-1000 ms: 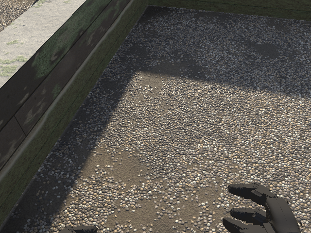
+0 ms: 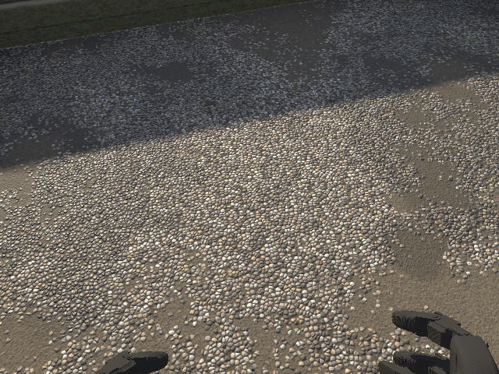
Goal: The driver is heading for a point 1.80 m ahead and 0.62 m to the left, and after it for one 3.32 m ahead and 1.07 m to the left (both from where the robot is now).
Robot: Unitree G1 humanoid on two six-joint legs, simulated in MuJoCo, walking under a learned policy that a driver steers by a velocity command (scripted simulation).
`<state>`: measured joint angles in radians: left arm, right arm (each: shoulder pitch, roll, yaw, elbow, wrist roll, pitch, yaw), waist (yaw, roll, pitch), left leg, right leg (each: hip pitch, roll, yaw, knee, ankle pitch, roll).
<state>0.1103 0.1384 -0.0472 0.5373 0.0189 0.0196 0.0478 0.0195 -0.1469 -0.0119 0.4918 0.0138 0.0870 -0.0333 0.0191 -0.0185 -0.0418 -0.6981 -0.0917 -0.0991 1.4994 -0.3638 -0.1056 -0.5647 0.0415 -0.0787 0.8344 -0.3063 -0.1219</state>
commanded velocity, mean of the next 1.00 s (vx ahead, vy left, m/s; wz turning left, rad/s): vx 0.45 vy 0.00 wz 0.28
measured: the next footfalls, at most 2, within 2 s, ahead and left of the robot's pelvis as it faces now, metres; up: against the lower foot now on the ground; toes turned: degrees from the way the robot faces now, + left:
left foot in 0.22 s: -0.01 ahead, +0.13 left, +0.00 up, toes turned +9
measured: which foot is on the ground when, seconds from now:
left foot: up 0.00-0.20, down 0.22-1.00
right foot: down 0.00-1.00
